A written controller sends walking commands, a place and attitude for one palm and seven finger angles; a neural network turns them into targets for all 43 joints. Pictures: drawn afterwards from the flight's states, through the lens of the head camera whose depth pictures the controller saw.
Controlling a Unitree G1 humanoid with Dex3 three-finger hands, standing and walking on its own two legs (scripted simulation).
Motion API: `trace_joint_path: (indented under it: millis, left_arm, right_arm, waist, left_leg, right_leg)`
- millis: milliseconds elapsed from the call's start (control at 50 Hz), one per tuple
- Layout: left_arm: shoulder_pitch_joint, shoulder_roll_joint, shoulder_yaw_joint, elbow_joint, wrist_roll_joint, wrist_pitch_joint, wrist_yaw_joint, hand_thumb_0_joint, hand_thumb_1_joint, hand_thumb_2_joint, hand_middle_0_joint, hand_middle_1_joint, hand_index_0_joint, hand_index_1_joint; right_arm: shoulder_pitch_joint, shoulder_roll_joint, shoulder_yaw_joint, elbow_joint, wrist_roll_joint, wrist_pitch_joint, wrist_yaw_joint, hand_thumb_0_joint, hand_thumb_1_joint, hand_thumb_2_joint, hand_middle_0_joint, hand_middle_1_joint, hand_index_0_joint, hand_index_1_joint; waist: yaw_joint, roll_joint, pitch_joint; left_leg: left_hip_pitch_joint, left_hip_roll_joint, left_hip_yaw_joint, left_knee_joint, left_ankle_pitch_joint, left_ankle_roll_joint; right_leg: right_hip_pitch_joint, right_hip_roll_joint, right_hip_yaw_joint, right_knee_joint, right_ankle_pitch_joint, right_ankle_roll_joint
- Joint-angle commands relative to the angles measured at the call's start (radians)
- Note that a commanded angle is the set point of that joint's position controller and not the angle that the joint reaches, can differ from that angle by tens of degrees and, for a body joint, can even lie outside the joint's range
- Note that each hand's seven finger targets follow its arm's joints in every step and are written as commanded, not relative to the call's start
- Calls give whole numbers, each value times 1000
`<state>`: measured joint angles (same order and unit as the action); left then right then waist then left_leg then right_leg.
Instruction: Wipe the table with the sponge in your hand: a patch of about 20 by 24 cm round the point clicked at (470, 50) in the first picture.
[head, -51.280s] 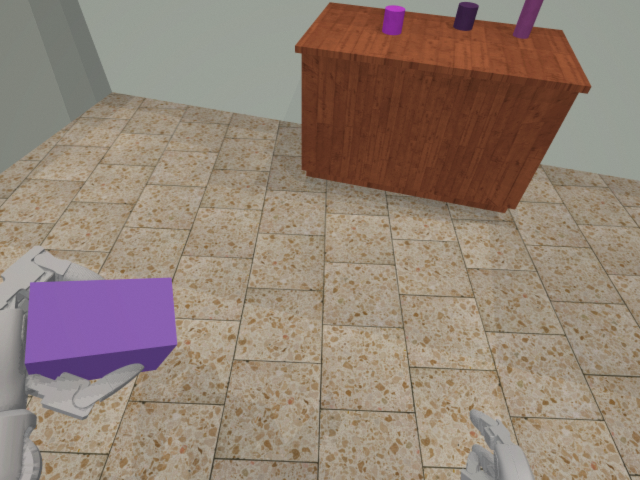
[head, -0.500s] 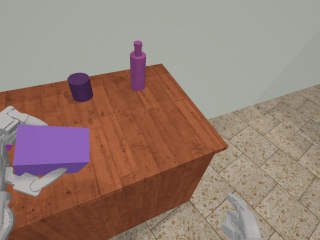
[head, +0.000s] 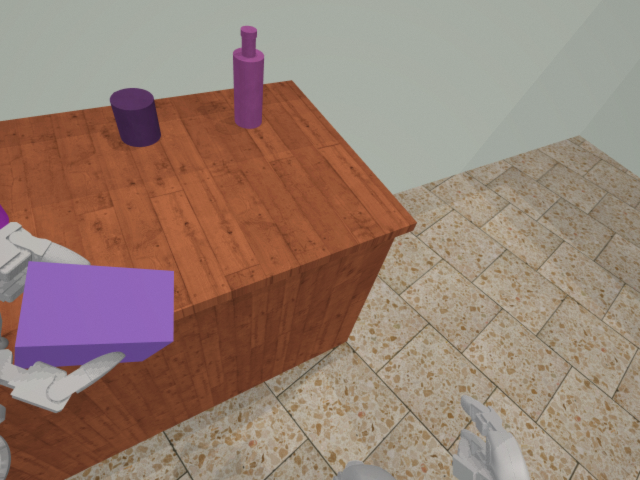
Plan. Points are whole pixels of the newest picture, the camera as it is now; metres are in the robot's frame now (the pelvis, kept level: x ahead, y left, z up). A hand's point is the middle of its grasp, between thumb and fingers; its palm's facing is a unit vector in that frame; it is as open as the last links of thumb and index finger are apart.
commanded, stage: stop stepping back and stand still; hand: left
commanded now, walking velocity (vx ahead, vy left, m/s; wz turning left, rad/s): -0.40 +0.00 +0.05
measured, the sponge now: (115, 319) +0.24 +0.22 +0.12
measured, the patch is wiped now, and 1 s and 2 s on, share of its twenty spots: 1.00 1.00 1.00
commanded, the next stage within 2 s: none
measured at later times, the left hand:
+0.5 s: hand out of the picture +0.03 +0.22 +0.15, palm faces +0.37 -0.86 -0.34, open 10.5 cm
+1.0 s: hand out of the picture -0.09 +0.22 +0.15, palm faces +0.40 -0.84 -0.36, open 10.5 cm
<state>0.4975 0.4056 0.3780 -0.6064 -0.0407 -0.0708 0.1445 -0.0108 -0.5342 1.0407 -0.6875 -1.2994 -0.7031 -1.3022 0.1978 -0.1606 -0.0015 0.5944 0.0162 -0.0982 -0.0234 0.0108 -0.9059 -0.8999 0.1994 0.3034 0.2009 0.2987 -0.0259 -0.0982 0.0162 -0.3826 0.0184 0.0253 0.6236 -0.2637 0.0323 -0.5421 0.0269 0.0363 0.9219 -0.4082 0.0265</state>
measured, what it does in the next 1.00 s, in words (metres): walks backwards: right foot, then left foot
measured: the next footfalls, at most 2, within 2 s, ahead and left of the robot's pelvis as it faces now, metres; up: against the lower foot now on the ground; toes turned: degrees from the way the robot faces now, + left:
right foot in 0.20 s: -0.03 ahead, -0.16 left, +0.00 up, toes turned +0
left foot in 0.46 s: -0.28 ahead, +0.07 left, +0.00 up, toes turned +4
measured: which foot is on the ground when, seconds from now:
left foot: down 0.00-0.20, up 0.22-0.44, down 0.46-1.00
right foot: up 0.00-0.18, down 0.20-0.48, up 0.50-0.68, down 0.70-0.92, up 0.94-1.00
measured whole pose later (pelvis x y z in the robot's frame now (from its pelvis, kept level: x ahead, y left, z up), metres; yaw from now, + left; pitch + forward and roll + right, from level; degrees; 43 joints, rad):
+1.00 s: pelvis -0.28 -0.03 -0.03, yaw +0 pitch -1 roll +1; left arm 0.49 0.42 0.36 -0.58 -0.03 -0.09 0.10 -0.01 -0.54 1.04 -0.69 -1.29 -0.71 -1.30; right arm 0.25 -0.18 0.02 0.62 0.03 -0.11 -0.04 0.01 -0.90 -0.90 0.20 0.30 0.20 0.30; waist 0.00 -0.10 -0.09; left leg -0.35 0.00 0.09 0.84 -0.48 0.04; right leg -0.65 0.01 -0.03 1.13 -0.43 -0.02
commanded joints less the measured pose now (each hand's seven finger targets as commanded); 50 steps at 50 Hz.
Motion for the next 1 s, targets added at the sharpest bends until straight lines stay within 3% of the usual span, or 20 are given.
trace_joint_path:
  millis: [0,140,180,200,240,320,420,460,480,500,520,560,660,700,740,780,880,920,940,980]
  left_arm:
    - [-80,179,79,-399,-6,-84,18,0,100,1300,-1200,-1600,-1200,-1600]
    - [-57,145,107,-116,-9,-64,15,0,100,1300,-1200,-1600,-1200,-1600]
    - [-99,154,77,-79,-9,-67,-5,0,100,1300,-1200,-1600,-1200,-1600]
    - [-135,153,59,-74,-14,-70,-9,0,100,1300,-1200,-1600,-1200,-1600]
    - [-218,117,-1,-64,-15,-72,-30,0,100,1300,-1200,-1600,-1200,-1600]
    - [-267,178,26,-79,-5,-90,-43,0,100,1300,-1200,-1600,-1200,-1600]
    - [-141,211,116,-279,-13,-102,-12,0,100,1300,-1200,-1600,-1200,-1600]
    - [-121,229,144,-357,-5,-114,1,0,100,1300,-1200,-1600,-1200,-1600]
    - [-118,250,172,-376,18,-130,4,0,100,1300,-1200,-1600,-1200,-1600]
    - [-113,263,161,-330,-4,-125,-2,0,100,1300,-1200,-1600,-1200,-1600]
    - [-188,212,126,-294,-1,-130,-10,0,100,1300,-1200,-1600,-1200,-1600]
    - [-192,119,52,-47,-10,-124,-33,0,100,1300,-1200,-1600,-1200,-1600]
    - [-208,121,33,74,-17,-77,-52,0,100,1300,-1200,-1600,-1200,-1600]
    - [-153,133,40,66,-16,-78,-61,0,100,1300,-1200,-1600,-1200,-1600]
    - [-236,171,60,-76,-25,-107,-73,0,100,1300,-1200,-1600,-1200,-1600]
    - [-191,187,91,-151,-31,-120,-72,0,100,1300,-1200,-1600,-1200,-1600]
    - [-188,203,101,-286,-26,-95,-22,0,100,1300,-1200,-1600,-1200,-1600]
    - [-242,209,109,-305,-9,-105,-6,0,100,1300,-1200,-1600,-1200,-1600]
    - [-274,224,119,-281,20,-110,-7,0,100,1300,-1200,-1600,-1200,-1600]
    - [-277,203,100,-165,5,-105,-4,0,100,1300,-1200,-1600,-1200,-1600]
  right_arm:
    - [-59,-196,-58,-143,2,-82,-7,0,-900,-900,200,300,200,300]
    - [-48,-182,-27,-152,6,-41,-30,0,-900,-900,200,300,200,300]
    - [-34,-162,-32,-157,15,-21,-33,0,-900,-900,200,300,200,300]
    - [-35,-177,-37,-159,23,-25,-32,0,-900,-900,200,300,200,300]
    - [-53,-206,-58,-155,37,-24,-24,0,-900,-900,200,300,200,300]
    - [-103,-182,-23,-149,27,25,-14,0,-900,-900,200,300,200,300]
    - [-30,-188,-40,-172,34,-34,-33,0,-900,-900,200,300,200,300]
    - [-43,-187,-66,-196,16,-52,-38,0,-900,-900,200,300,200,300]
    - [-58,-174,-71,-186,21,-70,-37,0,-900,-900,200,300,200,300]
    - [-23,-161,-49,-158,16,-87,-29,0,-900,-900,200,300,200,300]
    - [-61,-148,-37,-139,15,-91,-16,0,-900,-900,200,300,200,300]
    - [-9,-193,-44,-77,30,-91,-1,0,-900,-900,200,300,200,300]
    - [-30,-203,-31,-141,26,-56,-27,0,-900,-900,200,300,200,300]
    - [-60,-188,-43,-168,36,-35,-25,0,-900,-900,200,300,200,300]
    - [-46,-211,-54,-152,41,-23,2,0,-900,-900,200,300,200,300]
    - [-67,-166,-32,-137,41,-4,11,0,-900,-900,200,300,200,300]
    - [-52,-163,-5,-136,25,-49,-31,0,-900,-900,200,300,200,300]
    - [-65,-181,-16,-171,17,-79,-34,0,-900,-900,200,300,200,300]
    - [-61,-153,-24,-152,13,-105,-31,0,-900,-900,200,300,200,300]
    - [-26,-149,-16,-95,23,-97,-4,0,-900,-900,200,300,200,300]
  waist:
    - [18,349,-175]
    - [23,297,-136]
    - [18,-52,-137]
    - [0,-153,-142]
    - [-12,-232,-109]
    - [-31,97,-17]
    - [12,213,-238]
    - [29,519,-281]
    - [27,507,-302]
    - [-24,596,-223]
    - [-23,442,-53]
    - [6,165,47]
    - [23,54,-53]
    - [6,-166,-113]
    - [12,-155,-143]
    - [-11,-29,-98]
    - [-6,301,-164]
    - [-2,579,-120]
    - [7,467,-146]
    - [-15,318,-68]
  left_leg:
    - [102,246,-235,-224,422,72]
    - [-124,147,-174,-136,-377,26]
    - [-85,-24,-5,404,-324,-33]
    - [-141,-71,-42,740,-288,-51]
    - [-137,-8,-190,903,-157,-50]
    - [-13,76,-129,659,-85,-1]
    - [186,46,-36,-233,-78,49]
    - [315,166,-128,-309,311,86]
    - [308,197,-130,-206,497,110]
    - [282,270,-324,-218,440,183]
    - [133,321,-418,-268,333,214]
    - [-22,283,-270,-241,180,150]
    - [-162,81,-74,178,-233,77]
    - [-243,-50,-30,684,-276,25]
    - [-144,1,-123,786,-148,4]
    - [-4,59,-109,704,-112,24]
    - [228,27,-22,-81,-197,67]
    - [43,262,-390,-407,-370,168]
    - [14,257,-289,-322,4,192]
    - [57,270,-371,-305,-8,178]
  right_leg:
    - [81,-20,-19,-17,57,-5]
    - [361,11,-87,-418,133,-26]
    - [291,-170,31,-664,358,-119]
    - [211,-337,196,-696,510,-206]
    - [50,-363,237,-646,451,-222]
    - [-208,-313,46,-575,175,-148]
    - [79,-163,-17,-190,145,-95]
    - [-61,21,-133,267,-57,-38]
    - [-107,2,-110,296,-104,-37]
    - [-231,-19,-44,359,-143,-16]
    - [-277,-91,78,361,-87,-26]
    - [-108,-101,26,147,29,-34]
    - [408,-27,-131,-429,233,-28]
    - [330,-289,301,-603,203,-155]
    - [108,-331,369,-657,23,-205]
    - [-158,-316,241,-635,-118,-201]
    - [-168,-123,-23,-260,-159,-112]
    - [-193,29,-83,365,-138,-38]
    - [-157,-1,-34,478,-69,-29]
    - [-268,-45,25,532,-11,-25]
